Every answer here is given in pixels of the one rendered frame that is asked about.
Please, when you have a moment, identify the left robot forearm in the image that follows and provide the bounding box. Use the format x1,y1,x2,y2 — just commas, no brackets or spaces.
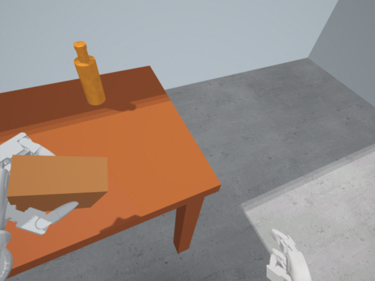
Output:
0,230,13,281

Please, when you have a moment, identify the right robot hand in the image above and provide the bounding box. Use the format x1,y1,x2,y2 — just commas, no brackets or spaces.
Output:
267,229,313,281

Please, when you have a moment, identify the sponge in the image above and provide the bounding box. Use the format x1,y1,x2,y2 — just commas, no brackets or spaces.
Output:
7,155,108,212

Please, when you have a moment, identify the left robot hand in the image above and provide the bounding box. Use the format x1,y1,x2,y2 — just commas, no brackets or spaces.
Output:
0,132,79,235

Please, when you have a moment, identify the table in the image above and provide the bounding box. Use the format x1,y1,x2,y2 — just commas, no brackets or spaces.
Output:
0,66,221,278

